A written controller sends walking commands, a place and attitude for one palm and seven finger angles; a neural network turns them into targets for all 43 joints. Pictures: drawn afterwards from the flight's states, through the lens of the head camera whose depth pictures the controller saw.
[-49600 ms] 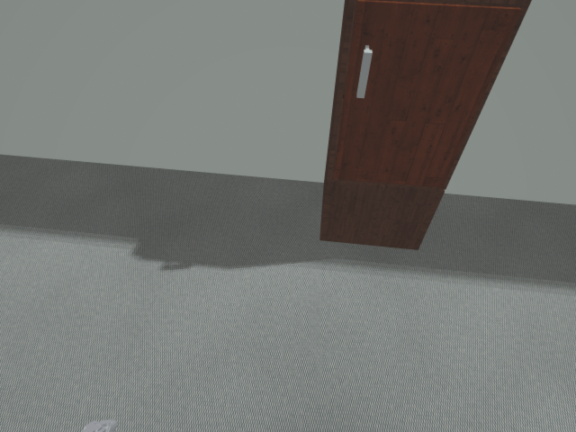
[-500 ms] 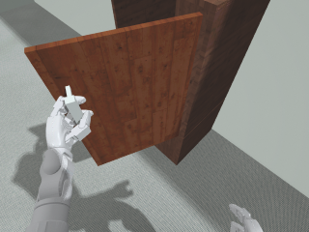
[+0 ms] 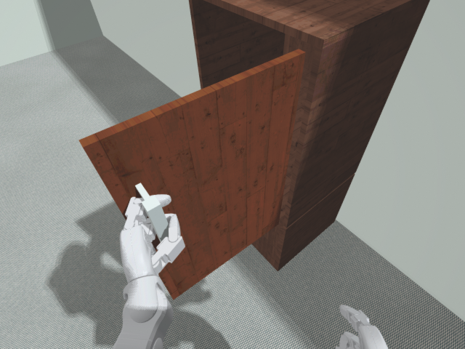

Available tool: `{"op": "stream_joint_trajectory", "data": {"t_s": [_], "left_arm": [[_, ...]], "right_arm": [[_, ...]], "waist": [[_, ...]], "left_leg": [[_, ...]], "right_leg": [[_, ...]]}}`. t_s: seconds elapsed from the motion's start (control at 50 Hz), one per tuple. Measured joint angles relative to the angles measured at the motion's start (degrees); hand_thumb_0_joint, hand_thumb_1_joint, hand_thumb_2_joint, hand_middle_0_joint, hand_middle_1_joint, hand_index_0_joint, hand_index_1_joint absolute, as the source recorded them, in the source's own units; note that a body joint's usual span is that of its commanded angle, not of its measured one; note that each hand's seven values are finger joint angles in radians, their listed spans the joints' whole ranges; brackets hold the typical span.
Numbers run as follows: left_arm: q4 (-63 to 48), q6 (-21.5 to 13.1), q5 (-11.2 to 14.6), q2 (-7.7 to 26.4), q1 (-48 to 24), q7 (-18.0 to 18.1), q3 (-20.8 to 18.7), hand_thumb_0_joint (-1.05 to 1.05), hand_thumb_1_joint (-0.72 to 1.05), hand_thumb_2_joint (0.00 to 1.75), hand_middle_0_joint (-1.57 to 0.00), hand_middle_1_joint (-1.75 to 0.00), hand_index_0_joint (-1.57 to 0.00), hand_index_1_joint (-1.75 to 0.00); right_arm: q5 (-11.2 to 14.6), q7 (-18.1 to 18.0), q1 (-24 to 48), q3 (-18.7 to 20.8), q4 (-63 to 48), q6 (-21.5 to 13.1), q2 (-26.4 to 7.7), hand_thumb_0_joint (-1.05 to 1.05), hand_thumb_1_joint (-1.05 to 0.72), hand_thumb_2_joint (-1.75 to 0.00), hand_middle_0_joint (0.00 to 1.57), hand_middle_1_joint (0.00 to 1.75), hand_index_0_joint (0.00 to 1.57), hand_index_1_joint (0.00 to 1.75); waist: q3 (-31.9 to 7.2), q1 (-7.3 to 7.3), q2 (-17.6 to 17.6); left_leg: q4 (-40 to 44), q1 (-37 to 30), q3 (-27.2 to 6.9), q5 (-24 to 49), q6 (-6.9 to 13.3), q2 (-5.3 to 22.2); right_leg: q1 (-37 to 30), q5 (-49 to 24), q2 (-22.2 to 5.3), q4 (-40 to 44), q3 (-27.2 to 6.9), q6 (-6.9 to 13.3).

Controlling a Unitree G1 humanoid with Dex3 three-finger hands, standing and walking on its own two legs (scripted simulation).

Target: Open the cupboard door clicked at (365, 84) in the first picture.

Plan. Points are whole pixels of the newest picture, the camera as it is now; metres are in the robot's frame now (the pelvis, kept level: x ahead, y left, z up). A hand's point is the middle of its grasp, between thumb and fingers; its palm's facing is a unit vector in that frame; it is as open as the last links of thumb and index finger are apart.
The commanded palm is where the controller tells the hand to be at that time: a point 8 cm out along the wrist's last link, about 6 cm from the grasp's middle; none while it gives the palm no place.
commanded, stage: open thumb and fingers to let go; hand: left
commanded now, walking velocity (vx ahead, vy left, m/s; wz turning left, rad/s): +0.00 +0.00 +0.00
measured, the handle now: (155, 217) +0.32 +0.15 +0.07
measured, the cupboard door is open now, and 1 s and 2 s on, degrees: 88 88 90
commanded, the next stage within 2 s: slide the hand sideways off the handle in 0.86 s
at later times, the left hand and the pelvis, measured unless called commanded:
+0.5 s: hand (176, 239) +0.27 +0.11 +0.08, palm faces +0.36 -0.93 -0.01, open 11.5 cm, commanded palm +0.23 +0.16 +0.07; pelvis -0.03 +0.00 +0.00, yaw +1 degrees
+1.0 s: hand (175, 240) +0.27 +0.11 +0.08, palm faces +0.30 -0.95 -0.02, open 14.9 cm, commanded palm +0.23 +0.15 +0.07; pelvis -0.04 +0.02 +0.00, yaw +1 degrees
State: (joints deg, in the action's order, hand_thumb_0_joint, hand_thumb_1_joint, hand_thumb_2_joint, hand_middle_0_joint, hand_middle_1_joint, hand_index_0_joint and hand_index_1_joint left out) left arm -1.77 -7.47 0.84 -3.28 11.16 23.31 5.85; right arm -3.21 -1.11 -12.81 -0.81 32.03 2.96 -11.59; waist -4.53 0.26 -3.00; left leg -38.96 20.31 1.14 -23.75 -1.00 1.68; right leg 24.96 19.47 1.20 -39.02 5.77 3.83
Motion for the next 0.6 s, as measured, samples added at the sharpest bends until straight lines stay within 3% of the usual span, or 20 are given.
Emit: {"op": "stream_joint_trajectory", "data": {"t_s": [0.08,0.16,0.26,0.34,0.6], "left_arm": [[-0.69,-0.62,-2.14,-1.01,0.76,2.55,2.65,0.01,0.69,0.77,-0.31,-1.32,-0.34,-1.33],[1.79,-1.24,-3.5,0.12,-2.17,3.42,2.17,0.0,0.65,0.78,-0.34,-1.33,-0.34,-1.33],[5.24,-1.4,-1.38,1.5,-6.17,1.71,0.14,0.01,0.54,0.74,-0.36,-1.32,-0.35,-1.31],[7.03,-1.53,0.17,1.25,-7.59,0.26,-0.7,0.01,0.36,0.66,-0.36,-1.3,-0.35,-1.29],[10.49,-2.2,-0.6,0.62,-10.43,1.15,-0.07,0.0,-0.34,0.37,-0.31,-1.18,-0.3,-1.17]], "right_arm": [[-0.58,-0.21,0.02,0.47,0.5,-0.9,-0.65,0.02,-0.9,-0.9,0.2,0.3,0.2,0.3],[-0.92,-0.85,1.19,0.49,1.65,-1.2,-0.51,0.02,-0.9,-0.9,0.2,0.3,0.2,0.3],[-0.53,-1.7,2.5,-0.01,2.53,-1.74,0.01,0.02,-0.9,-0.9,0.2,0.3,0.2,0.3],[-0.26,-1.91,2.68,-0.33,2.71,-2.24,0.22,0.02,-0.9,-0.9,0.2,0.3,0.2,0.3],[-0.12,-1.44,2.17,-0.63,2.77,-2.72,0.26,0.02,-0.9,-0.9,0.2,0.3,0.2,0.3]], "waist": [[0.4,-0.16,0.03],[0.64,-0.67,0.29],[0.92,-0.78,0.11],[0.68,-0.97,-0.1],[1.01,-1.02,0.36]], "left_leg": [[-0.99,0.82,-0.65,-0.11,-0.22,-0.28],[-1.93,2.02,-1.03,0.05,-0.43,-0.43],[-1.87,2.38,-1.4,0.76,-0.59,-0.42],[-1.28,2.22,-1.43,1.42,-0.58,-0.49],[-1.11,1.98,-0.71,2.29,0.33,-1.1]], "right_leg": [[0.72,0.61,-0.4,-1.35,0.63,0.28],[1.9,0.79,-0.64,-2.56,1.0,0.57],[2.05,0.12,-0.64,-2.29,1.37,0.81],[1.8,-0.62,-0.69,-1.56,1.39,0.76],[1.46,-2.02,-1.22,-0.86,0.65,-0.04]]}}
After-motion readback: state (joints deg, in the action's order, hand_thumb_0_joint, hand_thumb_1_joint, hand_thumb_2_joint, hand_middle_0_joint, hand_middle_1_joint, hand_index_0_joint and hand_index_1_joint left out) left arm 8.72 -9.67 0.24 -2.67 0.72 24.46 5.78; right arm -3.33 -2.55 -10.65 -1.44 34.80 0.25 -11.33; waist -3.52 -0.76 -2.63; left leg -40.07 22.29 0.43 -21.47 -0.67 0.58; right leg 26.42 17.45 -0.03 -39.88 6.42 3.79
